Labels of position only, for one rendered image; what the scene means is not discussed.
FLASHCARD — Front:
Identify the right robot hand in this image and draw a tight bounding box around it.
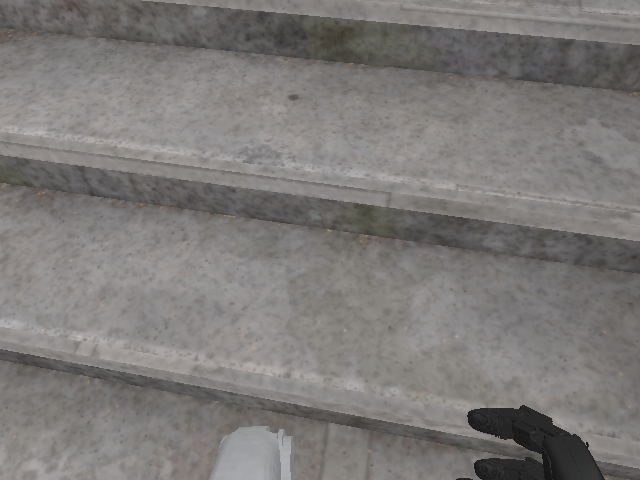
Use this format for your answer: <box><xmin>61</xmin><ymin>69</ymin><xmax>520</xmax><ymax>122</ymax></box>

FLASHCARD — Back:
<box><xmin>456</xmin><ymin>405</ymin><xmax>605</xmax><ymax>480</ymax></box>

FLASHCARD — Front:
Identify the robot left thigh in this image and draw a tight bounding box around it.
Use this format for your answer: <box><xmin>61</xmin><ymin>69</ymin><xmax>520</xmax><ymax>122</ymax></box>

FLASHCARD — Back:
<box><xmin>209</xmin><ymin>426</ymin><xmax>294</xmax><ymax>480</ymax></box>

